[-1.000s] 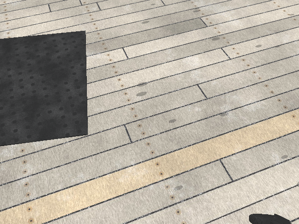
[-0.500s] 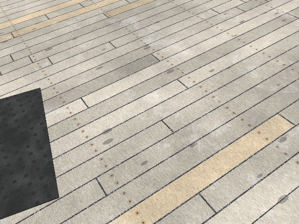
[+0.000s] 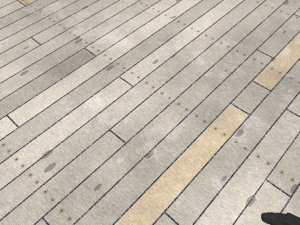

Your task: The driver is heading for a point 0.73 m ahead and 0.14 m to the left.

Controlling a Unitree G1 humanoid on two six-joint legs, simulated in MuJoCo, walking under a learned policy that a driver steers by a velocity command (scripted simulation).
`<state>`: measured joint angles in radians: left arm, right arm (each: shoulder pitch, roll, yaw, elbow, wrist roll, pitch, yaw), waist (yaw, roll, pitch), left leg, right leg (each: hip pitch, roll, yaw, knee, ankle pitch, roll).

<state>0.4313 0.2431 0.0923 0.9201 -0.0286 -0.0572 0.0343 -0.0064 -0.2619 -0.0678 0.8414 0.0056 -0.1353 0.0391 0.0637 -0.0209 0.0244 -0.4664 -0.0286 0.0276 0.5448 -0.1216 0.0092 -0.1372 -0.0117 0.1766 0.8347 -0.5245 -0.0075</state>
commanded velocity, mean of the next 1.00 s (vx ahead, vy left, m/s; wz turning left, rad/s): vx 0.49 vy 0.00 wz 0.26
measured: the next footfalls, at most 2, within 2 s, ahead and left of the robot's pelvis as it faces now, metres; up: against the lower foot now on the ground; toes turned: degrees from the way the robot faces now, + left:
right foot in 0.42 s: +0.40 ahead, -0.15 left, +0.00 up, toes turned +0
left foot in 0.94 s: +0.62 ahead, +0.16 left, +0.00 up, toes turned +23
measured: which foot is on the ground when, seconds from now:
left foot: down 0.00-0.42, up 0.44-0.92, down 0.94-1.00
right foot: up 0.00-0.40, down 0.42-0.96, up 0.98-1.00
